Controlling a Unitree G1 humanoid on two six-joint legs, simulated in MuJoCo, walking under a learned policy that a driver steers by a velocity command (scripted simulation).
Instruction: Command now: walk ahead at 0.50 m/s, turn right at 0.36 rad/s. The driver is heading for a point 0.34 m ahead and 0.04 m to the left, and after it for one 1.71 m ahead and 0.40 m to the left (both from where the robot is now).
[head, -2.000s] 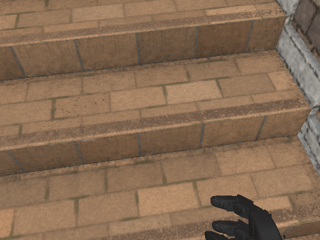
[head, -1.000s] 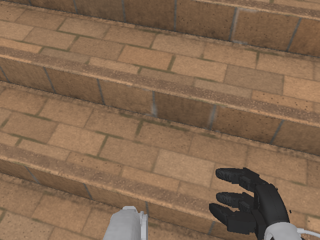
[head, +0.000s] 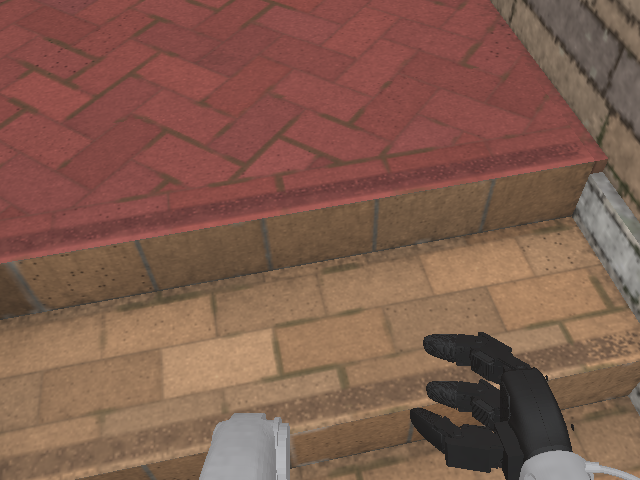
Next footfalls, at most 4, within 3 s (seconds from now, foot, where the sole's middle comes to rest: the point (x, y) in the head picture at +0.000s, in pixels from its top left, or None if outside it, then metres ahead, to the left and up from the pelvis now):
0.14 left None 0.28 0.10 -0.62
0.82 right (442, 347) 0.62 -0.13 -0.47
1.44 left None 0.36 0.03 -0.62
1.84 right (440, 362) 0.59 -0.12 -0.47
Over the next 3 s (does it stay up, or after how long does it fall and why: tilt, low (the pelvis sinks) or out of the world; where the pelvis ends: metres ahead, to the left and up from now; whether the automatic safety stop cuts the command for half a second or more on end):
stays up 0.57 0.03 0.31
